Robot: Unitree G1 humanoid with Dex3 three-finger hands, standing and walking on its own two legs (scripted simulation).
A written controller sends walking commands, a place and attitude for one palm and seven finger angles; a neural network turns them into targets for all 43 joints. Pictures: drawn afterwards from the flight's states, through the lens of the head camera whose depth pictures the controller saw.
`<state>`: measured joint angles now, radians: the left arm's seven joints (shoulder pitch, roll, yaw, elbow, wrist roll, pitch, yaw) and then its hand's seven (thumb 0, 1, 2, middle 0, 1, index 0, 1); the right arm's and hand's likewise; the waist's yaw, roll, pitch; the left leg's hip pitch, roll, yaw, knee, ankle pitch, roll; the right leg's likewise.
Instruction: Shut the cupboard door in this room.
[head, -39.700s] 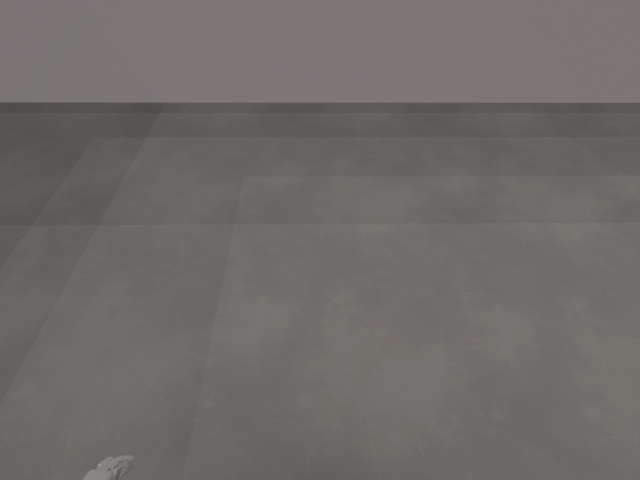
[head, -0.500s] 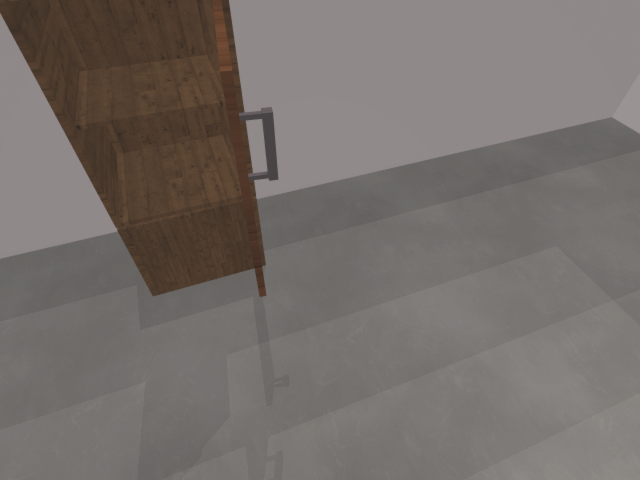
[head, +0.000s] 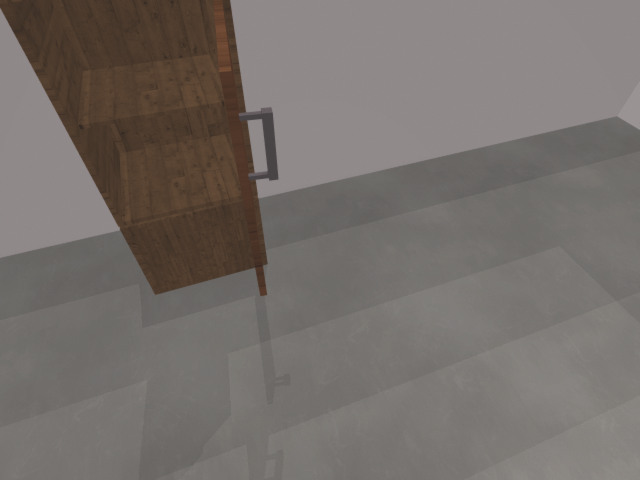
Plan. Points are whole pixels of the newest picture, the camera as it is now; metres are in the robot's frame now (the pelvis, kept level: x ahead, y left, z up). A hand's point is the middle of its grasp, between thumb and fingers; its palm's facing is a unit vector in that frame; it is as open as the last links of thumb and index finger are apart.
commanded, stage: look at it before walking up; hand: left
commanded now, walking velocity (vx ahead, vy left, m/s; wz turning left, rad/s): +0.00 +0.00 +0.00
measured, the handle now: (259, 147) +0.67 +0.16 +0.05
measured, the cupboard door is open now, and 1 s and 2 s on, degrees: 82 82 82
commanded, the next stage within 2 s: walk around to get in front in 0.16 s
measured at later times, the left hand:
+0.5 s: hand out of the picture +0.07 +0.21 -0.17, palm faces -0.05 -0.96 -0.29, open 7.4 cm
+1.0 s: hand out of the picture +0.07 +0.12 -0.16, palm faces -0.23 -0.93 -0.27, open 7.4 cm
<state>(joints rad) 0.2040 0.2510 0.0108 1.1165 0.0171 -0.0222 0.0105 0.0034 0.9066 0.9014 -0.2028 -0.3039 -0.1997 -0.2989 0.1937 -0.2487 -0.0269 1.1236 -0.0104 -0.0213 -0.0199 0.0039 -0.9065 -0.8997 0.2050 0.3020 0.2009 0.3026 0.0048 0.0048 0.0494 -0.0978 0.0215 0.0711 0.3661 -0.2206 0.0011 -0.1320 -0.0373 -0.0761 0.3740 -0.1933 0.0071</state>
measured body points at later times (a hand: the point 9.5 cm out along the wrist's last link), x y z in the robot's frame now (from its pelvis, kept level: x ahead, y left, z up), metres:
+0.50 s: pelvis +0.00 -0.01 -0.01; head +0.02 -0.02 +0.44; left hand +0.07 +0.26 -0.15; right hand +0.07 -0.28 -0.15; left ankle -0.01 +0.11 -0.75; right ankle +0.01 -0.12 -0.75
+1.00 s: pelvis -0.01 -0.07 +0.00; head +0.03 -0.11 +0.44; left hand +0.08 +0.17 -0.14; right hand +0.00 -0.35 -0.16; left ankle +0.02 +0.13 -0.64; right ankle +0.01 -0.12 -0.75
